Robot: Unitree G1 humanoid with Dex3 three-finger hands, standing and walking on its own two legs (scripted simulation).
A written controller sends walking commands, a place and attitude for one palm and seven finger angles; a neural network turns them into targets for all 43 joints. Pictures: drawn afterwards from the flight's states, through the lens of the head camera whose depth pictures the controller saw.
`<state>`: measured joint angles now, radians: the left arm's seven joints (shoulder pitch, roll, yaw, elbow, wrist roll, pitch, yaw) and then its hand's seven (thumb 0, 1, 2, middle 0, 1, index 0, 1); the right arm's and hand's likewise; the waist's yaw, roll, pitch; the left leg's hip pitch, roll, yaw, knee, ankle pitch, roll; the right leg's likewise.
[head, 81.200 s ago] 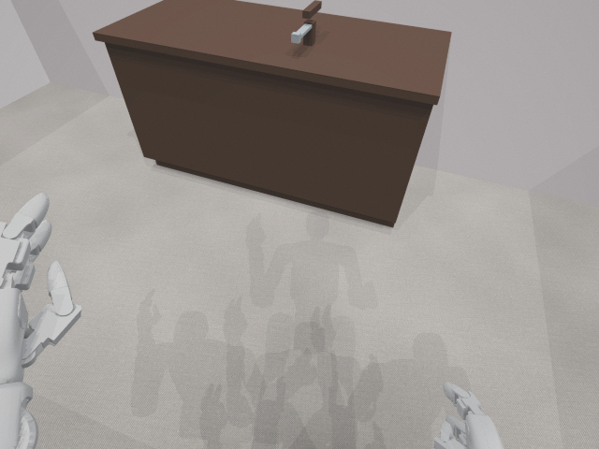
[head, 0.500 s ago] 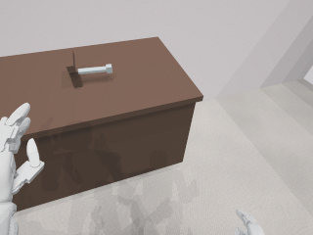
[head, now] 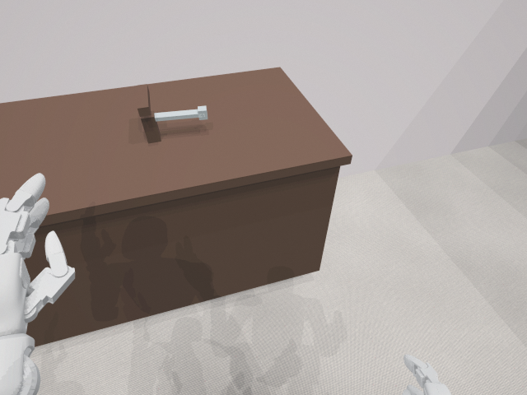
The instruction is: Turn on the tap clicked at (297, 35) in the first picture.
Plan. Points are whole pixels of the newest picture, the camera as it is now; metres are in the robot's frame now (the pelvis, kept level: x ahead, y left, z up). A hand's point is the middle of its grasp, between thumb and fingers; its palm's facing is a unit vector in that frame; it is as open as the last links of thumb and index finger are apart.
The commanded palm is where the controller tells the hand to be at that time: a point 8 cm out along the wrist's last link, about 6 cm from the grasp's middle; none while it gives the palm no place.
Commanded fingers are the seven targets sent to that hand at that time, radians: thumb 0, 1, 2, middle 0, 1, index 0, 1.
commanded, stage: stop stepping back and stand still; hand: left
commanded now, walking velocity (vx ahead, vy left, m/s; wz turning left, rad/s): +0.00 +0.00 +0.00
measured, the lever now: (202, 112) +0.83 +0.22 +0.02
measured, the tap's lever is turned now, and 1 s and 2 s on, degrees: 83 83 83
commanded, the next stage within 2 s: stand and check the lever's angle in 1.00 s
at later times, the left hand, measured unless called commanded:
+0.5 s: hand (64, 247) +0.25 +0.26 +0.16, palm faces +0.40 -0.83 -0.39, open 7.4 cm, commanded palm +0.20 +0.30 +0.18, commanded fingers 0.00 0.90 0.90 -0.20 -0.30 -0.20 -0.30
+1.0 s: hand (48, 250) +0.25 +0.28 +0.16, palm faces +0.40 -0.84 -0.37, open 7.4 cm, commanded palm +0.19 +0.32 +0.18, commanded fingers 0.00 0.90 0.90 -0.20 -0.30 -0.20 -0.30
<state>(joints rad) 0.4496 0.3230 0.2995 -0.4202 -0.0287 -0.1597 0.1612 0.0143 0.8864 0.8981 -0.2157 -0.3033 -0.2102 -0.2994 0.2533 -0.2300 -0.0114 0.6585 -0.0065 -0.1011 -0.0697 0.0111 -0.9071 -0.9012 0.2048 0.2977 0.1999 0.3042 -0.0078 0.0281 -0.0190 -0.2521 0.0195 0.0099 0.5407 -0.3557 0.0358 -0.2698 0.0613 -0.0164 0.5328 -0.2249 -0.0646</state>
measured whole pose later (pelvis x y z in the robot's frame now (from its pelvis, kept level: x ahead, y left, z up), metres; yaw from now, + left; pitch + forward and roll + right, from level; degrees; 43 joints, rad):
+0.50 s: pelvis +0.03 +0.02 +0.01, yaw -1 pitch -1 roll +0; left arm 0.46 0.35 0.32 -0.44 -0.04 -0.14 0.16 0.01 0.89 0.90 -0.22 -0.30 -0.21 -0.30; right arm 0.18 -0.21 0.00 0.61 0.00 -0.11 -0.07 0.01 -0.91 -0.90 0.20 0.30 0.20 0.30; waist 0.01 0.02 0.03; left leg -0.20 0.01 0.03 0.46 -0.24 0.00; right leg -0.20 0.05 0.01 0.42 -0.21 -0.04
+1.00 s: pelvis +0.03 +0.04 +0.01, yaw -1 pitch +0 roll -1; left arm 0.46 0.34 0.31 -0.43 -0.04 -0.14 0.16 0.01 0.89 0.90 -0.21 -0.30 -0.21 -0.30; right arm 0.19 -0.21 0.01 0.61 0.00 -0.08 -0.07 0.01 -0.91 -0.90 0.20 0.30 0.20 0.30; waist 0.01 0.02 0.01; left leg -0.19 -0.01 0.04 0.42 -0.22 0.03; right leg -0.18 0.03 0.02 0.37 -0.18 -0.01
